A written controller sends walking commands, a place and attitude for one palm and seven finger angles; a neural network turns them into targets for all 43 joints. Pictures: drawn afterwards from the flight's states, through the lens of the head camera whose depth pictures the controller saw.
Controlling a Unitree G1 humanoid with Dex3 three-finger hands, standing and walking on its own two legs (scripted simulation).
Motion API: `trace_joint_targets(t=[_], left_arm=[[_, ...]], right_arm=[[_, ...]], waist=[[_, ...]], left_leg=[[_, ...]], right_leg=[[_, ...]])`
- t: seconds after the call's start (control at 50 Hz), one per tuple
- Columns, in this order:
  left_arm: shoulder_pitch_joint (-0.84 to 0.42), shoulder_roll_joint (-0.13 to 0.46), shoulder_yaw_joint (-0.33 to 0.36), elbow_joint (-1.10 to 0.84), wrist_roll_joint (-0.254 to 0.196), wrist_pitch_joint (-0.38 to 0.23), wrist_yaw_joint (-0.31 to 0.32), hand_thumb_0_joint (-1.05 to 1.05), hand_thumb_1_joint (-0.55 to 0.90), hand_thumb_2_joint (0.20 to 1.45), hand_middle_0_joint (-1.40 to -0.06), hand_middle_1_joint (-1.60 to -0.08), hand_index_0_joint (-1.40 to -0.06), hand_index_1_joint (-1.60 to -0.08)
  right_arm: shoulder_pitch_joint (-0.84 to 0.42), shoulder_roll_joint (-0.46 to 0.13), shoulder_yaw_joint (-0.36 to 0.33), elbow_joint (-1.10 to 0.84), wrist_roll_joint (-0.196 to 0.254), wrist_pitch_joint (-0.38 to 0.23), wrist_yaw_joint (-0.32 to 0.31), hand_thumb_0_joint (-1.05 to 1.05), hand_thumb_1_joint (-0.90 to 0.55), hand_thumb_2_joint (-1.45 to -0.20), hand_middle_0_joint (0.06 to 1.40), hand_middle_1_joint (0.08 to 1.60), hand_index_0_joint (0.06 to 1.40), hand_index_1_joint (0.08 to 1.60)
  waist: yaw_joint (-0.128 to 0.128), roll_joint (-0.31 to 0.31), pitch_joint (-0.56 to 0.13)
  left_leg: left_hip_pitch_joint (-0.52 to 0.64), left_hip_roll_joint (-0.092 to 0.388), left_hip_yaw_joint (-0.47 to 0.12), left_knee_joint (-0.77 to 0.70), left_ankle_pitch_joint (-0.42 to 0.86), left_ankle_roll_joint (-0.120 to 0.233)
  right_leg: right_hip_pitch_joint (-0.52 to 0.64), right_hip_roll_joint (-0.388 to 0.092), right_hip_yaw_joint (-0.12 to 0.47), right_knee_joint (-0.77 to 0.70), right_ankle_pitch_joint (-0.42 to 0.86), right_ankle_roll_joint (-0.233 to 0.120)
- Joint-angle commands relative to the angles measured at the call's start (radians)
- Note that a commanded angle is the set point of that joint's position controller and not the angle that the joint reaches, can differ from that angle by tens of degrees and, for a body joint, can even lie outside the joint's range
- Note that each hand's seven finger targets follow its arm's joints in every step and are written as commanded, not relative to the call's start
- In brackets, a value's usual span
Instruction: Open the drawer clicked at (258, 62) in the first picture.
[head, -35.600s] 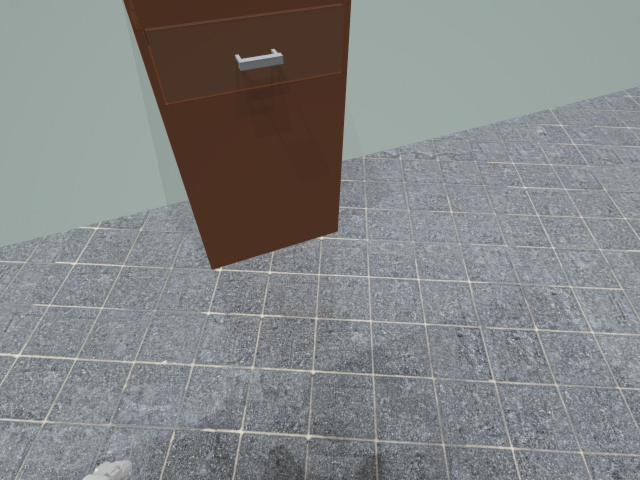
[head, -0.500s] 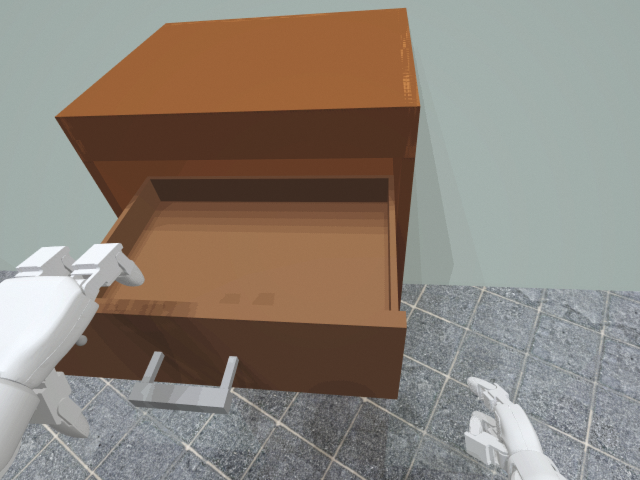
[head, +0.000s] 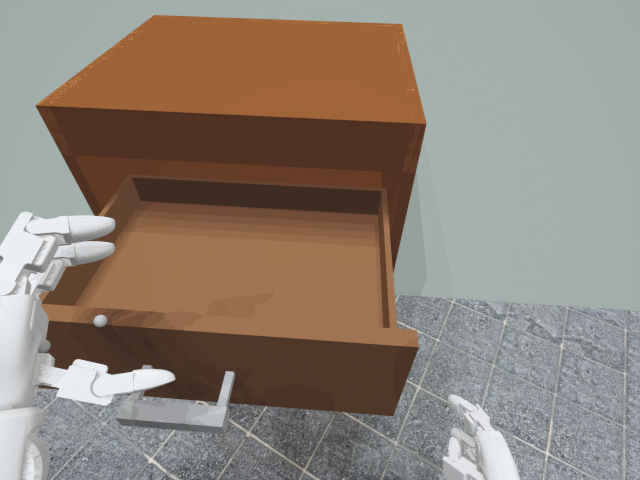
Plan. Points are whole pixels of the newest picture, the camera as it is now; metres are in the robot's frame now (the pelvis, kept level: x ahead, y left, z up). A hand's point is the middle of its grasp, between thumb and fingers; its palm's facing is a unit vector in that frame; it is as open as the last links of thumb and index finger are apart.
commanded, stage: draw the hand back to the body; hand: left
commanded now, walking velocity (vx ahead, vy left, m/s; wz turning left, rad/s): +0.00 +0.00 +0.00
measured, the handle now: (180, 396) +0.19 +0.19 +0.04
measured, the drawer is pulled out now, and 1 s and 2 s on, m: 0.29 0.29 0.29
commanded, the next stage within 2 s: step back with the hand held close in 0.74 s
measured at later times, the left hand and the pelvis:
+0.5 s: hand (98, 318) +0.18 +0.21 +0.21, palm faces +0.43 -0.79 -0.44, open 9.0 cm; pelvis +0.00 -0.02 +0.00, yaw +1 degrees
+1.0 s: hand (96, 310) +0.18 +0.20 +0.23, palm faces +0.44 -0.75 -0.50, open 7.4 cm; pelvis -0.02 -0.04 +0.00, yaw +1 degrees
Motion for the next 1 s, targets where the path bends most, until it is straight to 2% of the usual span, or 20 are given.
trace_joint_targets(t=[0.0, 0.08, 0.16, 0.18, 0.22, 0.26, 0.3, 0.44, 0.52, 0.56, 0.68, 0.76, 0.8, 0.82, 0.84, 0.86, 0.88, 0.9, 0.94, 0.98], left_arm=[[-0.116, 0.19, 0.164, -0.176, -0.022, -0.075, 0.018, 0.0, -0.01, 0.51, -0.265, -0.885, -0.265, -0.885], [-0.056, 0.153, 0.166, -0.124, -0.041, -0.076, -0.004, 0.0, 0.13, 0.57, -0.255, -0.795, -0.255, -0.795], [-0.024, 0.174, 0.195, -0.116, -0.049, -0.081, -0.011, 0.0, 0.27, 0.63, -0.245, -0.705, -0.245, -0.705], [-0.027, 0.172, 0.194, -0.129, -0.052, -0.086, -0.011, 0.0, 0.305, 0.645, -0.242, -0.683, -0.242, -0.683], [-0.015, 0.189, 0.208, -0.144, -0.049, -0.09, -0.008, 0.0, 0.375, 0.675, -0.237, -0.637, -0.237, -0.637], [-0.022, 0.204, 0.217, -0.159, -0.049, -0.092, -0.002, 0.0, 0.445, 0.705, -0.232, -0.592, -0.232, -0.592], [-0.032, 0.208, 0.218, -0.16, -0.046, -0.093, 0.003, 0.0, 0.515, 0.735, -0.228, -0.548, -0.228, -0.548], [-0.07, 0.184, 0.201, -0.06, -0.054, -0.076, 0.006, 0.0, 0.76, 0.84, -0.21, -0.39, -0.21, -0.39], [-0.082, 0.188, 0.196, -0.065, -0.054, -0.082, 0.003, 0.0, 0.9, 0.9, -0.2, -0.3, -0.2, -0.3], [-0.077, 0.192, 0.197, -0.07, -0.057, -0.083, 0.001, 0.0, 0.9, 0.9, -0.2, -0.3, -0.2, -0.3], [-0.088, 0.211, 0.214, -0.1, -0.059, -0.087, 0.003, 0.0, 0.9, 0.9, -0.2, -0.3, -0.2, -0.3], [-0.073, 0.198, 0.209, -0.062, -0.059, -0.083, -0.001, 0.0, 0.9, 0.9, -0.2, -0.3, -0.2, -0.3], [-0.084, 0.193, 0.204, -0.06, -0.061, -0.085, -0.001, 0.0, 0.9, 0.9, -0.2, -0.3, -0.2, -0.3], [-0.083, 0.202, 0.212, -0.062, -0.06, -0.087, -0.001, 0.0, 0.9, 0.9, -0.2, -0.3, -0.2, -0.3], [-0.237, 0.384, 0.394, -0.156, -0.055, -0.132, 0.009, 0.0, 0.9, 0.9, -0.2, -0.3, -0.2, -0.3], [-0.165, 0.317, 0.349, -0.046, -0.05, -0.141, 0.001, 0.0, 0.9, 0.9, -0.2, -0.3, -0.2, -0.3], [-0.185, 0.328, 0.342, -0.084, -0.046, -0.153, -0.002, 0.0, 0.9, 0.9, -0.2, -0.3, -0.2, -0.3], [-0.121, 0.272, 0.3, -0.026, -0.043, -0.15, -0.007, 0.0, 0.9, 0.9, -0.2, -0.3, -0.2, -0.3], [-0.035, 0.218, 0.254, -0.004, -0.039, -0.146, -0.016, 0.0, 0.9, 0.9, -0.2, -0.3, -0.2, -0.3], [0.017, 0.212, 0.25, -0.018, -0.04, -0.145, -0.013, 0.0, 0.9, 0.9, -0.2, -0.3, -0.2, -0.3]], right_arm=[[-0.152, -0.13, -0.06, -0.14, 0.002, -0.07, -0.008, 0.0, -0.9, -0.9, 0.2, 0.3, 0.2, 0.3], [-0.16, -0.13, -0.08, -0.142, 0.005, -0.044, -0.002, 0.0, -0.9, -0.9, 0.2, 0.3, 0.2, 0.3], [-0.173, -0.135, -0.093, -0.146, 0.011, -0.012, -0.004, 0.0, -0.9, -0.9, 0.2, 0.3, 0.2, 0.3], [-0.182, -0.137, -0.093, -0.147, 0.012, -0.012, -0.007, 0.0, -0.9, -0.9, 0.2, 0.3, 0.2, 0.3], [-0.179, -0.133, -0.094, -0.143, 0.012, -0.011, -0.011, 0.0, -0.9, -0.9, 0.2, 0.3, 0.2, 0.3], [-0.18, -0.133, -0.095, -0.144, 0.011, -0.01, -0.016, 0.0, -0.9, -0.9, 0.2, 0.3, 0.2, 0.3], [-0.176, -0.132, -0.093, -0.136, 0.013, -0.013, -0.021, 0.0, -0.9, -0.9, 0.2, 0.3, 0.2, 0.3], [-0.184, -0.136, -0.096, -0.131, 0.016, 0.003, -0.033, 0.0, -0.9, -0.9, 0.2, 0.3, 0.2, 0.3], [-0.19, -0.135, -0.094, -0.134, 0.014, 0.004, -0.032, 0.0, -0.9, -0.9, 0.2, 0.3, 0.2, 0.3], [-0.197, -0.133, -0.094, -0.139, 0.011, 0.004, -0.032, 0.0, -0.9, -0.9, 0.2, 0.3, 0.2, 0.3], [-0.203, -0.132, -0.089, -0.136, 0.011, 0.0, -0.032, 0.0, -0.9, -0.9, 0.2, 0.3, 0.2, 0.3], [-0.199, -0.127, -0.091, -0.135, 0.013, 0.005, -0.031, 0.0, -0.9, -0.9, 0.2, 0.3, 0.2, 0.3], [-0.203, -0.126, -0.093, -0.135, 0.015, 0.005, -0.032, 0.0, -0.9, -0.9, 0.2, 0.3, 0.2, 0.3], [-0.198, -0.129, -0.093, -0.135, 0.015, 0.005, -0.031, 0.0, -0.9, -0.9, 0.2, 0.3, 0.2, 0.3], [-0.13, -0.15, -0.101, -0.175, 0.024, 0.017, -0.025, 0.0, -0.9, -0.9, 0.2, 0.3, 0.2, 0.3], [-0.134, -0.134, -0.104, -0.144, 0.02, 0.023, -0.024, 0.0, -0.9, -0.9, 0.2, 0.3, 0.2, 0.3], [-0.141, -0.144, -0.108, -0.154, 0.021, 0.025, -0.021, 0.0, -0.9, -0.9, 0.2, 0.3, 0.2, 0.3], [-0.144, -0.14, -0.107, -0.152, 0.021, 0.029, -0.022, 0.0, -0.9, -0.9, 0.2, 0.3, 0.2, 0.3], [-0.149, -0.155, -0.115, -0.16, 0.023, 0.037, -0.018, 0.0, -0.9, -0.9, 0.2, 0.3, 0.2, 0.3], [-0.163, -0.161, -0.122, -0.166, 0.025, 0.045, -0.017, 0.0, -0.9, -0.9, 0.2, 0.3, 0.2, 0.3]], waist=[[-0.003, 0.14, 0.0], [-0.002, 0.068, -0.047], [0.0, -0.021, -0.093], [-0.002, 0.025, -0.101], [0.0, 0.046, -0.126], [0.0, 0.024, -0.137], [-0.004, 0.074, -0.122], [-0.014, -0.01, -0.037], [-0.007, 0.012, -0.058], [-0.003, -0.019, -0.064], [-0.001, 0.054, -0.073], [-0.003, -0.002, -0.053], [-0.009, 0.026, -0.033], [-0.004, 0.01, -0.054], [-0.044, -0.012, 0.033], [-0.053, -0.083, 0.014], [-0.054, -0.06, 0.005], [-0.059, -0.089, -0.01], [-0.059, -0.034, -0.065], [-0.055, 0.012, -0.107]], left_leg=[[0.018, 0.131, -0.092, -0.097, 0.363, -0.102], [0.051, 0.135, -0.073, -0.081, 0.44, -0.093], [0.063, 0.129, -0.051, -0.07, 0.419, -0.074], [0.064, 0.126, -0.052, -0.071, 0.416, -0.074], [0.085, 0.122, -0.044, -0.062, 0.413, -0.067], [0.09, 0.12, -0.043, -0.06, 0.399, -0.063], [0.092, 0.116, -0.042, -0.055, 0.412, -0.063], [0.076, 0.109, -0.035, -0.064, 0.315, -0.045], [0.088, 0.104, -0.03, -0.062, 0.304, -0.038], [0.086, 0.103, -0.028, -0.061, 0.305, -0.035], [0.091, 0.098, -0.025, -0.057, 0.314, -0.038], [0.086, 0.102, -0.023, -0.059, 0.304, -0.036], [0.081, 0.1, -0.021, -0.059, 0.283, -0.037], [0.089, 0.1, -0.023, -0.059, 0.283, -0.035], [0.018, 0.109, -0.067, -0.012, 0.243, -0.013], [0.023, 0.106, -0.073, 0.017, 0.222, -0.017], [0.022, 0.102, -0.068, 0.027, 0.224, -0.02], [0.023, 0.101, -0.062, 0.036, 0.242, -0.021], [0.03, 0.11, -0.054, 0.024, 0.305, -0.016], [0.032, 0.124, -0.058, 0.003, 0.368, -0.012]], right_leg=[[-0.036, -0.027, -0.04, -0.048, 0.219, -0.051], [-0.009, -0.03, -0.046, -0.052, 0.291, -0.043], [0.003, -0.035, -0.036, -0.061, 0.336, -0.033], [0.007, -0.037, -0.035, -0.062, 0.332, -0.035], [0.004, -0.04, -0.028, -0.067, 0.345, -0.032], [0.005, -0.041, -0.026, -0.072, 0.347, -0.03], [-0.002, -0.043, -0.02, -0.074, 0.361, -0.031], [-0.039, -0.047, -0.014, -0.102, 0.327, -0.023], [-0.03, -0.052, -0.006, -0.106, 0.33, -0.021], [-0.023, -0.054, -0.002, -0.105, 0.344, -0.019], [-0.012, -0.055, 0.005, -0.11, 0.363, -0.025], [-0.022, -0.053, 0.002, -0.113, 0.357, -0.018], [-0.031, -0.055, 0.008, -0.121, 0.339, -0.018], [-0.027, -0.055, 0.004, -0.12, 0.331, -0.017], [-0.128, -0.114, 0.139, -0.175, 0.431, -0.016], [-0.118, -0.144, 0.142, -0.172, 0.486, -0.02], [-0.118, -0.164, 0.154, -0.162, 0.544, -0.025], [-0.115, -0.168, 0.135, -0.148, 0.56, -0.018], [-0.088, -0.164, 0.107, -0.115, 0.561, 0.0], [-0.078, -0.153, 0.083, -0.09, 0.519, 0.011]])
